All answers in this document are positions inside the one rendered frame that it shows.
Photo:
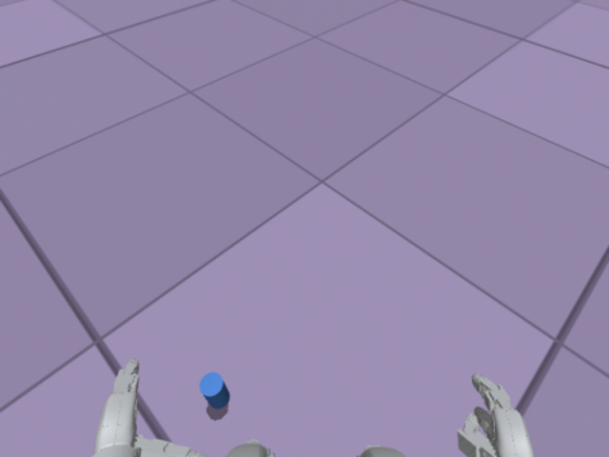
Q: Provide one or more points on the right robot hand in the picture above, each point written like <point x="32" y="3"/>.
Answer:
<point x="507" y="435"/>

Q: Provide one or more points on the can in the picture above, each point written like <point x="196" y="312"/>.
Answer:
<point x="214" y="389"/>

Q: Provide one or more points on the left robot hand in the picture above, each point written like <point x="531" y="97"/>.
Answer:
<point x="117" y="425"/>

